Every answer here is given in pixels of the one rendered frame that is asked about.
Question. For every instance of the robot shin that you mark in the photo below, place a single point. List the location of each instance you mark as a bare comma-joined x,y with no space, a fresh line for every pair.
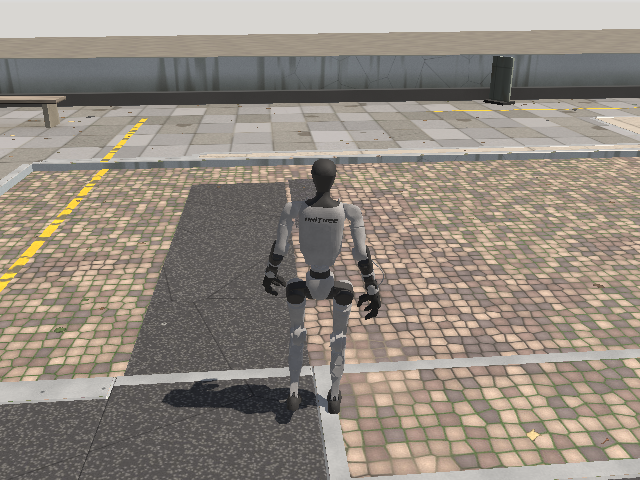
337,368
295,361

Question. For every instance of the robot left forearm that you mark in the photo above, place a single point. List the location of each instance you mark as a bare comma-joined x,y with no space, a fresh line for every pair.
273,263

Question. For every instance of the left robot shin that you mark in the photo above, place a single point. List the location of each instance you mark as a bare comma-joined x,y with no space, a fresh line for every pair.
295,361

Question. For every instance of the right robot shin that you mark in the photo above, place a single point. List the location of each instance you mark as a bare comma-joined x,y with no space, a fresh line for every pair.
337,368

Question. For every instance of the right robot hand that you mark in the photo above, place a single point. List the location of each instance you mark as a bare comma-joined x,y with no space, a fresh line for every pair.
374,305

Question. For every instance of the left robot hand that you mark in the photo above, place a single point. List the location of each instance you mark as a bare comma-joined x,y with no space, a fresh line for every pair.
276,281

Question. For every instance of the right robot upper arm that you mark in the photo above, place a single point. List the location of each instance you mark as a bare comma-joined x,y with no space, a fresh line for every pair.
354,214

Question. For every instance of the robot right forearm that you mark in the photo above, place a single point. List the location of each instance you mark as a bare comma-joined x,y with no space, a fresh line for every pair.
368,275

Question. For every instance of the left robot upper arm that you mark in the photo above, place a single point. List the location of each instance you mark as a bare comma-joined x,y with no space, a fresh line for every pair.
290,210

